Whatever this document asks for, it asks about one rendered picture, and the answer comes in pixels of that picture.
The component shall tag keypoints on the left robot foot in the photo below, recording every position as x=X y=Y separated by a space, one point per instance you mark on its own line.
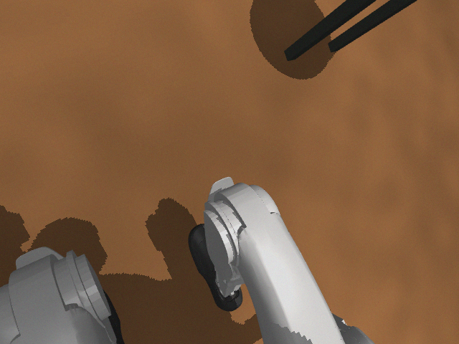
x=114 y=321

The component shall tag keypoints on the right robot foot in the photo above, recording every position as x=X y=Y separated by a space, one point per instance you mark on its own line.
x=198 y=249

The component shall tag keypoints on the right robot hand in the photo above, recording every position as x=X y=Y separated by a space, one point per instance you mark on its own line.
x=351 y=334

